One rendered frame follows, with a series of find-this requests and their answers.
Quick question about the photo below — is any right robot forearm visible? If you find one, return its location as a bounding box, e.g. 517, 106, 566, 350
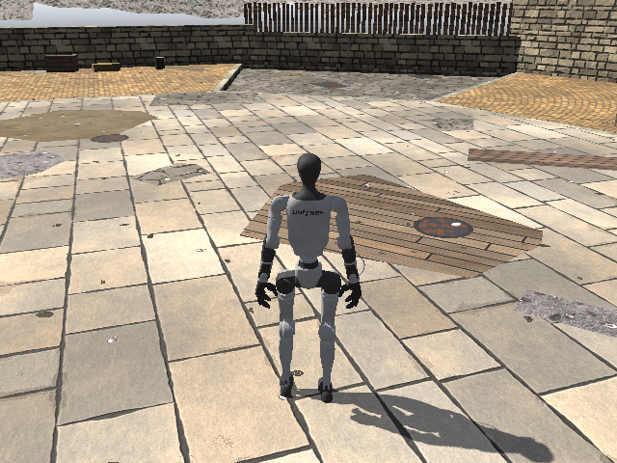
341, 235, 360, 284

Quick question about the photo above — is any left robot forearm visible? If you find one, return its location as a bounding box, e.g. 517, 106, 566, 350
257, 234, 276, 283

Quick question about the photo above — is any robot right upper arm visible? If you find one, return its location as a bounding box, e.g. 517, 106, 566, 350
329, 195, 352, 250

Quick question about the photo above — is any left robot hand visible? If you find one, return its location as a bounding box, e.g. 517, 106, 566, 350
255, 281, 278, 309

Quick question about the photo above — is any right robot shin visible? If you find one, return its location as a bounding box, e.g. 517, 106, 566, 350
320, 325, 335, 390

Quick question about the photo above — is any robot left upper arm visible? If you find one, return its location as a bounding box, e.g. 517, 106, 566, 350
265, 195, 289, 249

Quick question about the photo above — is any right robot thigh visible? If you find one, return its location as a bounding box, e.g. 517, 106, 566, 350
318, 270, 341, 341

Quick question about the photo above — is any right robot hand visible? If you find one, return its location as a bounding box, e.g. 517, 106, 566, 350
338, 281, 362, 309

